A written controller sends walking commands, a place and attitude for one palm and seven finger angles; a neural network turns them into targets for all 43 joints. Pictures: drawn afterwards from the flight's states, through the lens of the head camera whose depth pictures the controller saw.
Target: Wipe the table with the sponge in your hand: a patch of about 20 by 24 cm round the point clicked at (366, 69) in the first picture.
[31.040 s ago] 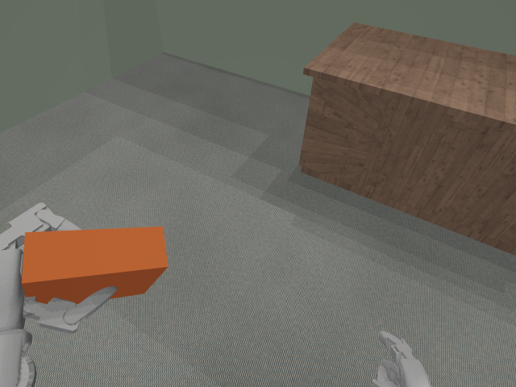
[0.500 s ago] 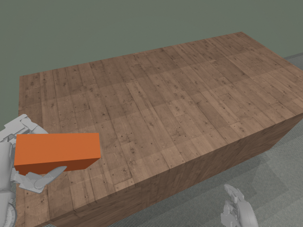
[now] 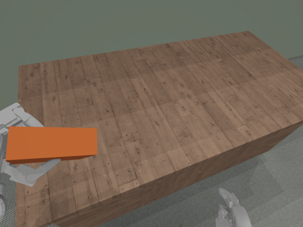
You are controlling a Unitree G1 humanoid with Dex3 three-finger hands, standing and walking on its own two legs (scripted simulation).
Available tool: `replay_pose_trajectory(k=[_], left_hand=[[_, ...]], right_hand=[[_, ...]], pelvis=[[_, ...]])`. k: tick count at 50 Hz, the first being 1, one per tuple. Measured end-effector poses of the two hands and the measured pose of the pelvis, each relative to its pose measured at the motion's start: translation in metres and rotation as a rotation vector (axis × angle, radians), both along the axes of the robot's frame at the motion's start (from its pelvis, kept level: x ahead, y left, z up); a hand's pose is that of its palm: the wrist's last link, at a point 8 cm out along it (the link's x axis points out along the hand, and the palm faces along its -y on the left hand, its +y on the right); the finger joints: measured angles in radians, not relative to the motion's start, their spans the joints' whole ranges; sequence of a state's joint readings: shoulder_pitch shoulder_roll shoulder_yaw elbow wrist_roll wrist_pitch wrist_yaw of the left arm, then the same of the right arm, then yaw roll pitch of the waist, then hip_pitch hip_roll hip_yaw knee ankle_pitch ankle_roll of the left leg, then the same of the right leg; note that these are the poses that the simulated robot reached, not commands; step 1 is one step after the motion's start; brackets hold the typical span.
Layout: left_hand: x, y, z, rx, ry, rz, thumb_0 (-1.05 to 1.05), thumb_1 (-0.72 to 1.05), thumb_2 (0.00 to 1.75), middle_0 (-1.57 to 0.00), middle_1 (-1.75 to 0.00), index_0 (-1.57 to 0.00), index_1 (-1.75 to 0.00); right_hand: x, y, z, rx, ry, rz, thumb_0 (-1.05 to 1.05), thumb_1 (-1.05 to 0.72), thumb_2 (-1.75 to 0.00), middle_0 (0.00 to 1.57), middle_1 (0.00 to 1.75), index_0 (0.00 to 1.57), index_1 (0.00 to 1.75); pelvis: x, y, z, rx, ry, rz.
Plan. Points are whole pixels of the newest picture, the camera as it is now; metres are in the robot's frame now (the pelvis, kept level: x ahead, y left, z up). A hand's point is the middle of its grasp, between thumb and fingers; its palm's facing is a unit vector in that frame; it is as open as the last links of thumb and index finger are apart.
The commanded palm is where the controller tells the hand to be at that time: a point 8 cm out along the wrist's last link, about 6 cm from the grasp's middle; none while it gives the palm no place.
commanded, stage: come to a stop and stand still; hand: left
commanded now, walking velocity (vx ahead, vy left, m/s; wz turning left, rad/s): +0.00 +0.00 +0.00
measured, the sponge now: (65, 146) +0.24 +0.21 +0.13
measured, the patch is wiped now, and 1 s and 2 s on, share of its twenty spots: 0.00 0.00 0.00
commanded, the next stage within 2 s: look again from close up in 0.60 s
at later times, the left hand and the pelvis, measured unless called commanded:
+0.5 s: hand (22, 153) +0.20 +0.26 +0.16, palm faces +0.37 -0.86 -0.35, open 9.2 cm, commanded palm +0.15 +0.29 +0.17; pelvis -0.02 +0.01 +0.00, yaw +0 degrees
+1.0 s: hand (38, 158) +0.20 +0.23 +0.15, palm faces +0.35 -0.86 -0.38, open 9.2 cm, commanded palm +0.15 +0.27 +0.17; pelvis -0.02 -0.01 +0.00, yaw -1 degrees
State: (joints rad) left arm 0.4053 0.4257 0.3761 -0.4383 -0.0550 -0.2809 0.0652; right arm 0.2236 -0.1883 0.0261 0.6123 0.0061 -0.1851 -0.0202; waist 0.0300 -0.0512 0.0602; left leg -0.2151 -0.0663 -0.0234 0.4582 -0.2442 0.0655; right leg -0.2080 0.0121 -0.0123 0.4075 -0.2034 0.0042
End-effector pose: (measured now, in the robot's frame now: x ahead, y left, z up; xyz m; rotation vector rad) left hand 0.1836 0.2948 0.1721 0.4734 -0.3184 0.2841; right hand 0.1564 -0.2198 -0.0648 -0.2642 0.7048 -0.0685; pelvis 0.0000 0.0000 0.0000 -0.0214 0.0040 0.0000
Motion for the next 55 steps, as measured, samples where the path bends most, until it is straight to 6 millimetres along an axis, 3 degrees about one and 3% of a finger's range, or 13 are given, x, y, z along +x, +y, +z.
replay_pose_trajectory(k=[4, 9, 18, 35, 44, 55], left_hand=[[-0.003, 0.006, 0.008, -0.017, -0.058, 0.018, -0.01, -0.44, 1.07, -0.82, -1.41, -0.83, -1.41], [-0.006, 0.006, 0.0, -0.058, -0.038, 0.015, -0.01, -0.44, 1.07, -0.82, -1.41, -0.83, -1.41], [-0.016, 0.008, -0.003, -0.06, -0.017, 0.022, -0.01, -0.44, 1.07, -0.82, -1.41, -0.83, -1.41], [-0.02, -0.008, -0.004, -0.035, 0.03, 0.019, -0.01, -0.44, 1.07, -0.82, -1.41, -0.83, -1.41], [-0.023, -0.017, 0.001, -0.023, 0.031, 0.016, -0.01, -0.44, 1.07, -0.82, -1.41, -0.83, -1.41], [-0.022, -0.023, -0.006, -0.057, 0.063, 0.043, -0.01, -0.44, 1.07, -0.82, -1.41, -0.83, -1.41]], right_hand=[[0.013, 0.01, 0.007, 0.005, -0.038, 0.025, 0.01, -0.9, -0.9, 0.2, 0.3, 0.2, 0.3], [0.024, 0.02, 0.015, 0.013, -0.081, 0.038, 0.01, -0.9, -0.9, 0.2, 0.3, 0.2, 0.3], [0.016, 0.027, 0.016, 0.015, -0.081, 0.044, 0.01, -0.9, -0.9, 0.2, 0.3, 0.2, 0.3], [-0.024, -0.002, -0.001, 0.007, 0.004, -0.027, 0.01, -0.9, -0.9, 0.2, 0.3, 0.2, 0.3], [-0.018, -0.016, 0.003, -0.002, -0.022, -0.041, 0.01, -0.9, -0.9, 0.2, 0.3, 0.2, 0.3], [-0.006, -0.017, 0.006, 0.005, -0.045, -0.022, 0.01, -0.9, -0.9, 0.2, 0.3, 0.2, 0.3]], pelvis=[[0.0, 0.005, 0.0, -0.002, -0.002, -0.002], [-0.003, 0.011, 0.001, -0.004, -0.003, -0.006], [-0.011, 0.012, 0.001, -0.006, -0.009, -0.004], [-0.019, 0.002, 0.002, -0.005, -0.011, -0.006], [-0.018, -0.006, 0.003, -0.003, -0.01, -0.011], [-0.018, -0.012, 0.004, -0.003, -0.005, -0.01]])
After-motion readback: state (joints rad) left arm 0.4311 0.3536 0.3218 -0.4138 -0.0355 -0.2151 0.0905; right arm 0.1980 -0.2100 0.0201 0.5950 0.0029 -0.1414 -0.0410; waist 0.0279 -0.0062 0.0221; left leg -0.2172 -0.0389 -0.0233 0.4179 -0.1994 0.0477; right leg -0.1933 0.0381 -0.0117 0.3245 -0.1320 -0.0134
